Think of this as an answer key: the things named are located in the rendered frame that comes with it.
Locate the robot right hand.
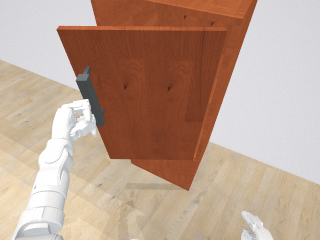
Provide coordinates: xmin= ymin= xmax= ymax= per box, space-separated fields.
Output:
xmin=241 ymin=210 xmax=274 ymax=240

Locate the cupboard door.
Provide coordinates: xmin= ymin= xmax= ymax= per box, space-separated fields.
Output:
xmin=56 ymin=26 xmax=228 ymax=161

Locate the robot left hand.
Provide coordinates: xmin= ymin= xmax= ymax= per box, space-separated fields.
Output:
xmin=51 ymin=99 xmax=97 ymax=146

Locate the handle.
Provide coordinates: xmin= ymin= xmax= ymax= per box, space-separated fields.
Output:
xmin=75 ymin=66 xmax=105 ymax=127

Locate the left robot forearm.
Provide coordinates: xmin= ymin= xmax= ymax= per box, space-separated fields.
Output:
xmin=11 ymin=138 xmax=74 ymax=240

